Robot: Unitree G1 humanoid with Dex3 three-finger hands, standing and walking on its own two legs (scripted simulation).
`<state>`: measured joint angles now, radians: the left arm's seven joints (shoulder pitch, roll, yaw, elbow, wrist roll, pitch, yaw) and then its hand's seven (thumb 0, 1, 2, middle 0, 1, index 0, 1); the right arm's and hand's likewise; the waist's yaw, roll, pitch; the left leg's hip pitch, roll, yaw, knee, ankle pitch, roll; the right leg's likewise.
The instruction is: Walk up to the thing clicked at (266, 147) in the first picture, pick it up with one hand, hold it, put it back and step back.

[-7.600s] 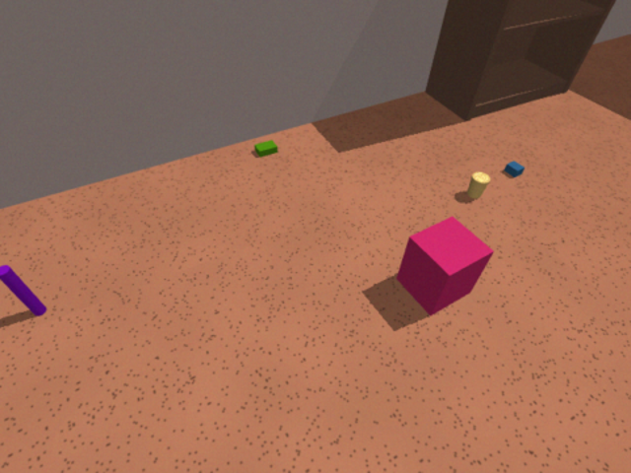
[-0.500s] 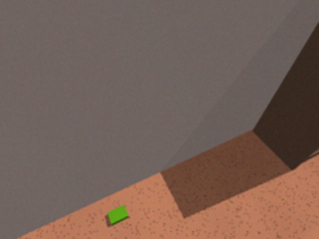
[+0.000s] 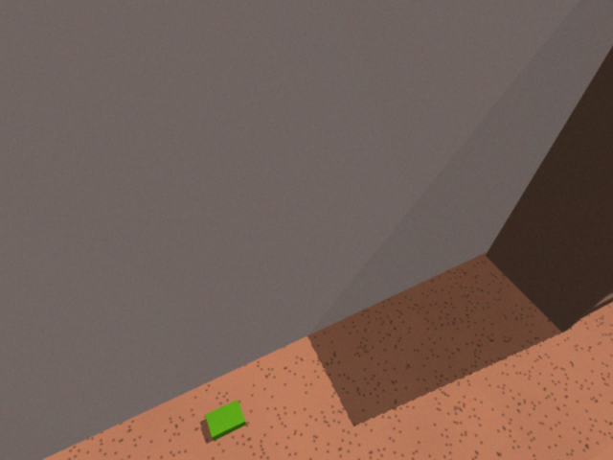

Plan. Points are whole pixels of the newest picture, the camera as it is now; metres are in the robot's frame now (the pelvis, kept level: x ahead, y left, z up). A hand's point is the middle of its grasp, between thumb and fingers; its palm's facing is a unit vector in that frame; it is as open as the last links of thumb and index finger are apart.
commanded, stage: stand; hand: left
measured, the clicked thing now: (225, 419) +0.41 +0.23 -0.77
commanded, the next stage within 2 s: none
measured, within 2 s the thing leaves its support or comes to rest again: neither
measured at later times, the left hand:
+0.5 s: hand out of the picture +0.07 +0.25 -0.16, palm faces -0.04 -0.94 -0.35, open 7.4 cm
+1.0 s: hand out of the picture +0.07 +0.25 -0.16, palm faces -0.04 -0.94 -0.34, open 7.4 cm
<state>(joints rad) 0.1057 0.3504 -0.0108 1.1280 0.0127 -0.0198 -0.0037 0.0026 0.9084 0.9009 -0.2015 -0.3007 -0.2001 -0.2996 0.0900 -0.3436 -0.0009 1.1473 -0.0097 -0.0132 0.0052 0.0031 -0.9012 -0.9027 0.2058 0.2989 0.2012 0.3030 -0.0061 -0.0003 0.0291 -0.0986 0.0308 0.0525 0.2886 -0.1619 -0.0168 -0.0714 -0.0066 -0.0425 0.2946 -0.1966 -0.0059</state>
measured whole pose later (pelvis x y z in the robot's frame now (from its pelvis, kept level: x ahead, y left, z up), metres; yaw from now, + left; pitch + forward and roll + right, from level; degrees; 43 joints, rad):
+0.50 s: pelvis +0.00 +0.00 +0.00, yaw +0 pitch -2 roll +0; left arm 0.12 0.35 -0.01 1.13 0.01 -0.02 0.00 0.00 0.91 0.90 -0.20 -0.30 -0.20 -0.30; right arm 0.10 -0.34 0.00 1.14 -0.01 -0.01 0.00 0.00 -0.90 -0.90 0.21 0.30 0.20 0.30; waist 0.00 0.00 0.04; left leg -0.09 0.03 0.05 0.29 -0.17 -0.02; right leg -0.06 0.00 -0.04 0.29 -0.20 -0.01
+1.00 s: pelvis +0.00 +0.00 +0.00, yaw +0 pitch -2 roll +0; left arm 0.13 0.35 -0.01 1.13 0.01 -0.02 -0.01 0.00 0.91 0.90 -0.20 -0.30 -0.20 -0.30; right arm 0.11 -0.35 0.00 1.14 -0.01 -0.01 0.00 0.00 -0.90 -0.90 0.21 0.30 0.20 0.30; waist 0.00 0.00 0.04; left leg -0.09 0.03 0.05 0.29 -0.16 -0.02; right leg -0.07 -0.01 -0.04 0.29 -0.19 -0.01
